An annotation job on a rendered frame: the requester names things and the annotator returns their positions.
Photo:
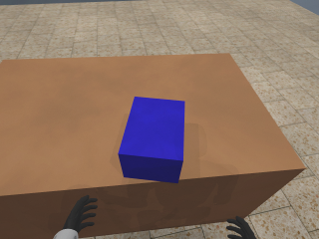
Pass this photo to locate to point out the pedestal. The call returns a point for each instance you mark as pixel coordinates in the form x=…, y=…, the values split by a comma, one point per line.
x=62, y=122

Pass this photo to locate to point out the left robot forearm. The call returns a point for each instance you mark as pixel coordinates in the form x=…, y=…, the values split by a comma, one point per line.
x=67, y=234

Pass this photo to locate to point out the robot left hand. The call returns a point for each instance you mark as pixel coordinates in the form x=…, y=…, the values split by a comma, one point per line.
x=76, y=216

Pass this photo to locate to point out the carton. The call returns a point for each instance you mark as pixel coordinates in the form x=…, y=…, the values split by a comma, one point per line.
x=153, y=141

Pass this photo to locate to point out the robot right hand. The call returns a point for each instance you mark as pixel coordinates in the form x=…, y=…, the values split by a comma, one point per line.
x=244, y=230

